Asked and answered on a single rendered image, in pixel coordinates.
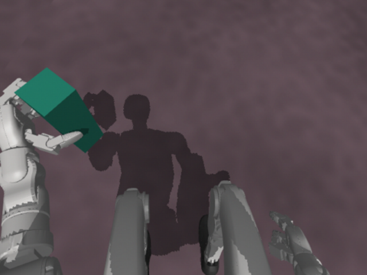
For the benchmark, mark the right robot arm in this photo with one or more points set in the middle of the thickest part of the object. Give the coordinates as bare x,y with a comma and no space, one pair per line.
308,264

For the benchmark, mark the left robot hand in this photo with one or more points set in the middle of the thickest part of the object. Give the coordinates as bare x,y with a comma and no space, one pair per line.
18,130

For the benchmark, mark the right robot foot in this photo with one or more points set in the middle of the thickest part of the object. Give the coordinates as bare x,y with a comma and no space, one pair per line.
207,268

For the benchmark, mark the right robot hand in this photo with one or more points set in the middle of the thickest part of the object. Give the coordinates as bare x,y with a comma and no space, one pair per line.
286,246

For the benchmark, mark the carton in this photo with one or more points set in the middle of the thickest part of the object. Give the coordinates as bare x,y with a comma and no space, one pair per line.
61,106

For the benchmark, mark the left robot arm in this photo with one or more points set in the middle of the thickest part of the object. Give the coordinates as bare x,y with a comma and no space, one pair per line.
26,241

